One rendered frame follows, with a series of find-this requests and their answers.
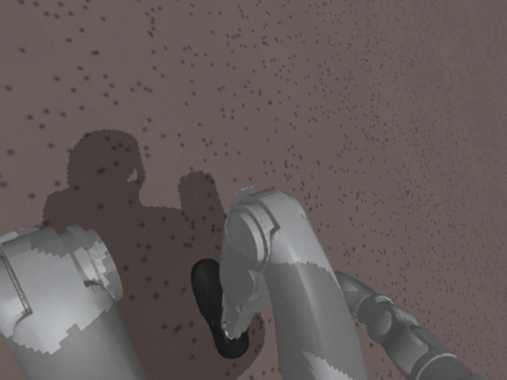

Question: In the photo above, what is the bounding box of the right robot arm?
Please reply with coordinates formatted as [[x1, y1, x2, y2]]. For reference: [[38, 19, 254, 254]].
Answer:
[[357, 294, 485, 380]]

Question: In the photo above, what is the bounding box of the right robot hand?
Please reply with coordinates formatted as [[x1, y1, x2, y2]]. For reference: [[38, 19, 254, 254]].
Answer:
[[334, 271, 377, 324]]

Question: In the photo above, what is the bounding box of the right robot foot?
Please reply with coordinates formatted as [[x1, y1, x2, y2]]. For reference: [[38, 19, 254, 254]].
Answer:
[[191, 259, 249, 359]]

